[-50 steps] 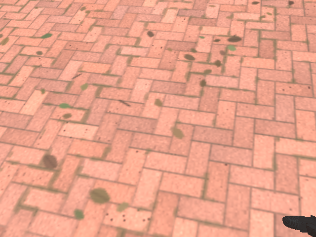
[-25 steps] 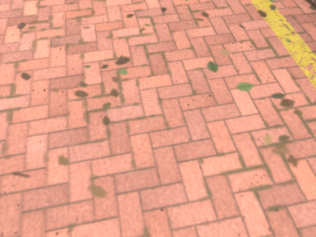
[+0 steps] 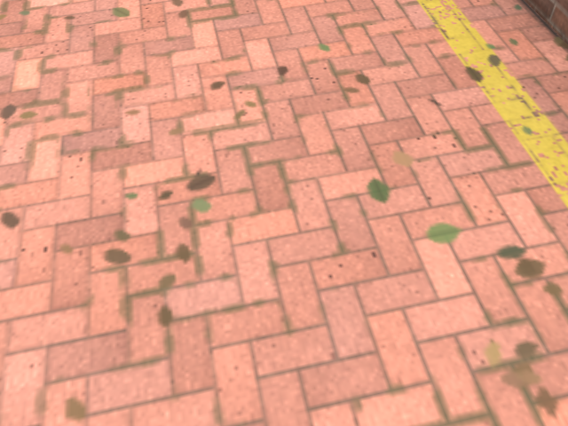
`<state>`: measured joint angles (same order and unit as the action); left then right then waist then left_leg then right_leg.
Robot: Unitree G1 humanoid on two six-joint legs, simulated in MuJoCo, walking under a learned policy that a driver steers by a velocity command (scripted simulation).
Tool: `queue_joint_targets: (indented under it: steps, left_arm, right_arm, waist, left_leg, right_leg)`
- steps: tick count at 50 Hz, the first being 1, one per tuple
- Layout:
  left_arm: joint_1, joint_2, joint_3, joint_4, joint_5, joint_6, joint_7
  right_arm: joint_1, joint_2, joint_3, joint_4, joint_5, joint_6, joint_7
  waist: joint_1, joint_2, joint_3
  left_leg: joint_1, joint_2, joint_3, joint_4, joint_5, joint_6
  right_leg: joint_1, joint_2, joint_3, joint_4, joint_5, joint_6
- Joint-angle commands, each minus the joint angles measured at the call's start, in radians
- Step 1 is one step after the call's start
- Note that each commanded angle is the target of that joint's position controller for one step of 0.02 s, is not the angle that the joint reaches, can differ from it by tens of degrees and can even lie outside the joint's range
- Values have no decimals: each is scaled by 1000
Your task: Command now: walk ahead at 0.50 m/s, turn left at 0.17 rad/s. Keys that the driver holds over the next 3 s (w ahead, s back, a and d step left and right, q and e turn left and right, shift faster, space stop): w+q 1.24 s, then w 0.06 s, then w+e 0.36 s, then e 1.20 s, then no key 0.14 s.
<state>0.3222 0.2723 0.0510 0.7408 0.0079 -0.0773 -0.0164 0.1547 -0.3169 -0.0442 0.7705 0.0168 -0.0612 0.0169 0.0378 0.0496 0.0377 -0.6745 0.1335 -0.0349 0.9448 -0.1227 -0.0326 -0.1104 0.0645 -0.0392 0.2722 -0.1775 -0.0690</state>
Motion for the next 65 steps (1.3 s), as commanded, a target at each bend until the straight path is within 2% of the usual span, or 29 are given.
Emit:
queue_joint_targets:
  steps: [1, 8, 10, 12, 13, 14, 15, 16, 17, 18, 19, 22, 28, 33, 36, 37, 38, 39, 40, 41, 43, 47, 54, 58, 60, 62, 63, 64, 65]
  left_arm:
    - [-56, 154, 39, -54, 4, -27, 13]
    - [3, 185, 55, 16, -18, -2, 23]
    - [-18, 209, 62, 15, -19, 14, 32]
    - [-39, 214, 61, 3, -16, 34, 47]
    - [-9, 180, 44, -18, 1, 32, 56]
    - [113, 40, -1, -61, 23, 3, 36]
    - [20, 128, 9, -54, -9, -34, 18]
    - [-73, 171, 20, -85, -46, -55, 7]
    - [-116, 159, 14, -97, -36, -67, 11]
    - [-140, 160, 18, -99, -10, -69, 19]
    - [-125, 164, 24, -101, 0, -61, 21]
    - [-95, 130, 18, -100, 11, -31, 23]
    - [-297, 74, -6, -144, 3, -31, 15]
    - [-351, 124, 14, -161, -15, -51, -3]
    - [-188, 170, 45, -123, -10, -64, 4]
    - [-49, 218, 60, -112, 7, -67, 14]
    - [46, 300, 80, -83, 19, -53, 15]
    - [54, 231, 71, -74, -10, -46, 7]
    - [9, 156, 51, -88, -12, -41, 11]
    - [-38, 133, 41, -92, -3, -33, 13]
    - [-83, 98, 27, -78, 5, -30, 16]
    - [-83, 123, 38, -42, -5, -41, 15]
    - [-57, 183, 51, 12, -11, -25, 21]
    - [-16, 218, 62, 43, -31, -4, 22]
    - [-20, 249, 72, 44, -39, 8, 28]
    - [-33, 248, 70, 37, -43, 20, 36]
    - [1, 186, 44, 22, -11, 14, 37]
    - [91, 65, 0, -31, 12, -12, 19]
    - [-15, 169, 20, -23, -25, -39, 6]
  right_arm:
    - [-27, -35, -3, -51, 3, -6, 8]
    - [-151, -39, -1, -124, 2, -13, 47]
    - [-112, -62, -12, -135, -2, -10, 54]
    - [109, -131, -55, -90, 0, -2, 45]
    - [265, -212, -86, -65, 6, 6, 28]
    - [261, -302, -99, -74, 12, 1, 26]
    - [289, -209, -75, -92, 12, -5, 27]
    - [252, -169, -65, -90, 2, -10, 22]
    - [196, -155, -62, -101, 3, -12, 18]
    - [138, -129, -54, -114, 0, -10, 15]
    - [109, -111, -45, -132, -14, -10, 10]
    - [96, -116, -48, -138, -8, -10, -2]
    - [163, -151, -59, -109, 6, 9, -33]
    - [211, -143, -60, -87, 12, 26, -39]
    - [175, -109, -52, -101, 4, 31, -36]
    - [173, -52, -30, -120, -8, 26, -31]
    - [312, 19, -7, -147, 8, 16, -30]
    - [326, -73, -19, -134, 25, 13, -32]
    - [222, -142, -39, -134, 22, 18, -32]
    - [153, -144, -43, -149, 9, 23, -33]
    - [107, -114, -47, -171, 2, 27, -23]
    - [88, -43, -31, -195, 8, 44, -11]
    - [-81, -12, -14, -234, 5, 26, 20]
    - [-156, -26, -20, -274, 9, 27, 42]
    - [-113, -60, -38, -277, 2, 33, 44]
    - [142, -141, -88, -215, 3, 43, 30]
    - [292, -213, -114, -181, 8, 54, 8]
    - [236, -296, -113, -202, 9, 40, 7]
    - [264, -190, -85, -212, 5, 27, 12]
  waist:
    - [-6, -105, 10]
    - [34, -91, 56]
    - [0, -118, 14]
    - [-122, -111, -130]
    - [-178, -6, -238]
    - [-65, 251, -341]
    - [-148, 135, -426]
    - [-158, 85, -279]
    - [-128, -13, -195]
    - [-94, -51, -129]
    - [-59, -27, -116]
    - [-26, -9, -88]
    - [-97, 26, -45]
    - [-103, 54, -44]
    - [-7, 74, -109]
    - [54, -6, -241]
    - [4, -295, -363]
    - [17, -310, -336]
    - [48, -196, -199]
    - [41, -134, -119]
    - [5, -143, -36]
    - [-16, -149, -10]
    - [35, -105, 16]
    - [41, -111, 39]
    - [-4, -141, -7]
    - [-152, -121, -146]
    - [-201, 12, -240]
    - [-71, 237, -359]
    - [-159, 97, -405]
  left_leg:
    - [33, -9, -14, -163, 186, -1]
    - [-21, -55, 21, -351, 130, 74]
    - [56, -102, 76, -355, 23, 109]
    - [365, -195, 134, -383, 7, 160]
    - [666, -89, -64, -385, 48, 220]
    - [1009, 161, -652, -495, -150, 428]
    - [1079, 185, -810, -628, -281, 430]
    - [986, 163, -664, -647, -237, 380]
    - [849, 123, -552, -645, -139, 350]
    - [713, 89, -461, -652, -6, 333]
    - [626, 63, -410, -671, 93, 330]
    - [504, 30, -320, -707, 236, 341]
    - [403, -63, -221, -692, 145, 256]
    - [525, -11, -364, -592, 52, 226]
    - [515, -52, -373, -425, 131, 177]
    - [415, -107, -302, -179, 41, 142]
    - [68, -260, -158, 150, -413, 69]
    - [-90, -181, -151, 309, -465, 53]
    - [-125, -139, -150, 355, -366, 45]
    - [-104, -108, -115, 344, -290, 38]
    - [-52, -58, -105, 272, -210, 34]
    - [-39, -28, -64, 164, -159, 17]
    - [2, -39, 11, -188, 139, 28]
    - [28, -66, 61, -298, 68, 75]
    - [135, -126, 115, -316, -36, 118]
    - [498, -205, 139, -391, -4, 185]
    - [818, -65, -88, -399, 12, 246]
    - [1070, 182, -677, -529, -208, 427]
    - [1065, 204, -742, -631, -289, 410]
  right_leg:
    - [-35, -251, 64, -157, 200, -144]
    - [186, -334, -15, -88, 280, -95]
    - [226, -334, -46, 27, 569, -67]
    - [168, -276, -111, 354, 823, -15]
    - [-56, -230, -121, 658, 570, 29]
    - [-510, -2, -32, 1014, -343, 102]
    - [-625, -13, 164, 1116, -403, 85]
    - [-698, -63, 161, 1103, -313, 64]
    - [-679, -107, 149, 1029, -231, 54]
    - [-630, -136, 140, 941, -186, 60]
    - [-557, -154, 147, 899, -155, 65]
    - [-503, -157, 119, 779, -128, 109]
    - [-405, -79, 87, 356, 233, 153]
    - [-354, -53, 132, 212, 189, 117]
    - [-111, -74, 118, 143, 135, 44]
    - [132, -223, 252, 167, 78, -22]
    - [466, -456, 682, 117, -71, -190]
    - [460, -505, 861, 53, -316, -212]
    - [343, -450, 706, 31, -338, -162]
    - [225, -401, 557, 20, -219, -125]
    - [72, -328, 376, -27, -28, -100]
    - [1, -318, 213, -104, 111, -125]
    - [56, -298, -17, -113, 255, -91]
    - [159, -336, -73, -64, 374, -63]
    - [197, -338, -114, 64, 699, -42]
    - [96, -296, -166, 410, 833, 1]
    - [-174, -253, -162, 720, 429, 40]
    - [-562, -52, -36, 1033, -417, 86]
    - [-644, -82, 131, 1108, -391, 74]
